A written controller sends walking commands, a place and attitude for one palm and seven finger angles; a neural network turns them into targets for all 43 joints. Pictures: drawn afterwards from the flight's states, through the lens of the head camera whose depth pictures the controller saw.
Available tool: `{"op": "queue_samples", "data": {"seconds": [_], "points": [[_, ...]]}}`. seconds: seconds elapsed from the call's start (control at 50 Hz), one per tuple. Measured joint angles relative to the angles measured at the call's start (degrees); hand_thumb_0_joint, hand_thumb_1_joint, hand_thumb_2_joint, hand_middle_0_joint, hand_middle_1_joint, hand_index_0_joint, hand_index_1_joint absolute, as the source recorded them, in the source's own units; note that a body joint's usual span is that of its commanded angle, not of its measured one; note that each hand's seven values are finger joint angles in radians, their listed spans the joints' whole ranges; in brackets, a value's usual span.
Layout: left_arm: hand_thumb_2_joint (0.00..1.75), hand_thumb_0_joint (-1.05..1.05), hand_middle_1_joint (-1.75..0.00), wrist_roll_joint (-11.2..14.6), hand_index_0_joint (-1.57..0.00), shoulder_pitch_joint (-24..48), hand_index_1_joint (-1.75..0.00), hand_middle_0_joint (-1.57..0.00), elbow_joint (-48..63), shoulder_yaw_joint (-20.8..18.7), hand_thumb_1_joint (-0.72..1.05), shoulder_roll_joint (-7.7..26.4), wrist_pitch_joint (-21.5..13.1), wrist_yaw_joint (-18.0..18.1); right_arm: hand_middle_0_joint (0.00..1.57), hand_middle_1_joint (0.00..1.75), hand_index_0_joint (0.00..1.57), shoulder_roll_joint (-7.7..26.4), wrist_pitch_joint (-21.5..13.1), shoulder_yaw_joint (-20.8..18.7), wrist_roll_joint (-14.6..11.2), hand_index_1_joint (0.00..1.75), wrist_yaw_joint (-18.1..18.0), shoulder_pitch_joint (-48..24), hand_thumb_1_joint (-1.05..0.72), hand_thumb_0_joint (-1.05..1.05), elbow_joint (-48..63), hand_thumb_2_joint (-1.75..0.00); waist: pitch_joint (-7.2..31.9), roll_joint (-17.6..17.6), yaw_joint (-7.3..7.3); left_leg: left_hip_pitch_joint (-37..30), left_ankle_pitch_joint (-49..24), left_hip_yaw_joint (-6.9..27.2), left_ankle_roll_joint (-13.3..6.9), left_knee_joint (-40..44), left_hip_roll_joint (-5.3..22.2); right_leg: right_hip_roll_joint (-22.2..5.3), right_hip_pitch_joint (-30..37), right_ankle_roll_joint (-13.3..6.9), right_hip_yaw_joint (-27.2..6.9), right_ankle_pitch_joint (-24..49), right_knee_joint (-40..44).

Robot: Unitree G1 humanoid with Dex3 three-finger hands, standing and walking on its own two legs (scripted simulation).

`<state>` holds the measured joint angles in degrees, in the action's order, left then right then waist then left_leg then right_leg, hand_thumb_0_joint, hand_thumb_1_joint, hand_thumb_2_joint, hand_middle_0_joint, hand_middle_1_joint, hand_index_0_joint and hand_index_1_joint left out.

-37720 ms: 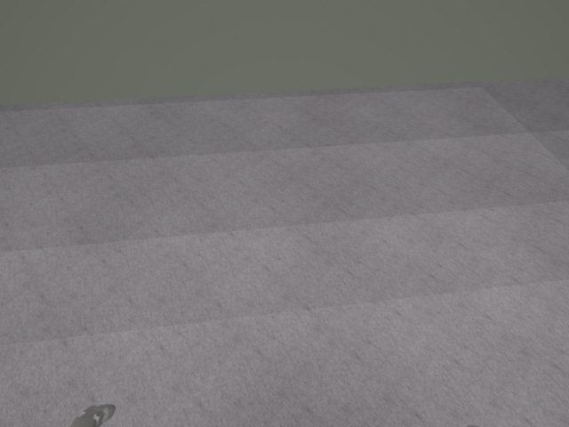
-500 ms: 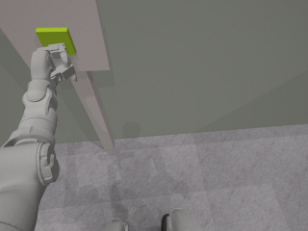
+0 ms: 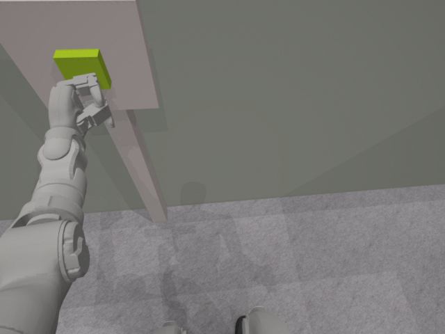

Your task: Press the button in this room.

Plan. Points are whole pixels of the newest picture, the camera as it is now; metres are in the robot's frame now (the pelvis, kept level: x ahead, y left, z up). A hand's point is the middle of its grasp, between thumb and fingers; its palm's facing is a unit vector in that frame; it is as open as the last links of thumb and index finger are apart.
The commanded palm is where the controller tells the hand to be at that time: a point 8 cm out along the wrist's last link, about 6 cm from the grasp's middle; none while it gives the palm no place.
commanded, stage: pull the fist back off the button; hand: left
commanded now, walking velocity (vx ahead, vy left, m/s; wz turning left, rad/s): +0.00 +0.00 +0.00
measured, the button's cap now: (85, 67) +0.56 +0.21 +0.14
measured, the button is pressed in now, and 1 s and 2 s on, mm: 8 0 0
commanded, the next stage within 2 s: draw the hand back to the body in 0.72 s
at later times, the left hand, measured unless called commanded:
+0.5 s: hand (101, 134) +0.44 +0.18 +0.10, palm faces +0.04 -1.00 +0.00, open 3.1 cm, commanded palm +0.40 +0.22 +0.11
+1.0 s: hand (95, 149) +0.39 +0.17 +0.12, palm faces +0.03 -1.00 -0.02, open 3.1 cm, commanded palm +0.35 +0.23 +0.13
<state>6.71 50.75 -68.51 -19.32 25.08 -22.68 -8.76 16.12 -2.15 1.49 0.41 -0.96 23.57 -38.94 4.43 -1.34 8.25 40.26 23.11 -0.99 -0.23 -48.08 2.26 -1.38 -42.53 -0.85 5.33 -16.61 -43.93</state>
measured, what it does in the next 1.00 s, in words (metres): stands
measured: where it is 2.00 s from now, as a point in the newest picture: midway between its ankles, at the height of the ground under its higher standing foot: outside the picture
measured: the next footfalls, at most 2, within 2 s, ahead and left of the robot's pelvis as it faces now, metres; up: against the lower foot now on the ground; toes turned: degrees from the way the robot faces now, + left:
none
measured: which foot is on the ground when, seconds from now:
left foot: down 0.00-1.00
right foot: down 0.00-1.00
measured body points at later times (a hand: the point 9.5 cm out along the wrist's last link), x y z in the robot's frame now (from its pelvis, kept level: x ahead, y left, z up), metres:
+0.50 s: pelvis +0.04 +0.00 +0.01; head +0.09 -0.01 +0.46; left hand +0.43 +0.23 +0.10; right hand +0.13 -0.26 -0.10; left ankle +0.00 +0.12 -0.70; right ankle +0.04 -0.12 -0.70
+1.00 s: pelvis +0.03 +0.00 +0.02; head +0.06 -0.01 +0.47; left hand +0.39 +0.23 +0.12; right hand +0.16 -0.24 -0.09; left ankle +0.00 +0.12 -0.70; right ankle +0.04 -0.12 -0.70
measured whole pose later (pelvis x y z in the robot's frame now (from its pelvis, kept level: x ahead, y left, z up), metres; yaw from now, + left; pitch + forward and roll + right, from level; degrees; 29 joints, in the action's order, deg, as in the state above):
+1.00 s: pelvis +0.03 +0.00 +0.02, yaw -1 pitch +7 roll +0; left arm 11.9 14.1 -25.0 -12.1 13.4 -12.1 -8.8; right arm 14.0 -1.5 1.3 -2.5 -1.9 16.8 -33.6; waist 5.0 -2.6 1.7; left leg 22.6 23.3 -2.8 -0.3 -39.1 1.6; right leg -1.5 -26.9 -0.2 3.5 -18.0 -38.2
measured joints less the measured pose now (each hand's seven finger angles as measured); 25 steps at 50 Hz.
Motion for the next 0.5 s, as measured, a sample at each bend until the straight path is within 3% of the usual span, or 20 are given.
{"op": "queue_samples", "data": {"seconds": [0.3,0.5], "points": [[0.92,0.01,-1.50,1.71,-1.31,-11.71,-1.50,-1.30,12.32,0.40,0.90,-5.64,2.08,-0.64,0.20,0.30,0.20,-1.31,2.47,-0.45,-1.58,0.30,-0.07,-3.43,-0.90,0.00,3.52,-0.90,0.70,-0.15,-3.00,-7.10,1.07,-1.71,0.08,3.46,0.26,0.51,5.53,0.16,-1.66,-1.45,1.61],[0.90,0.01,-1.50,4.33,-1.30,-27.00,-1.50,-1.30,30.24,4.00,0.90,-9.80,5.36,-0.86,0.20,0.30,0.20,-1.42,2.72,-1.29,-2.58,0.30,-0.02,-4.83,-0.90,0.00,5.64,-0.90,1.16,-0.66,-5.65,-12.45,1.25,-1.82,0.13,6.55,0.19,0.62,10.67,0.39,-1.73,-1.95,4.16]]}}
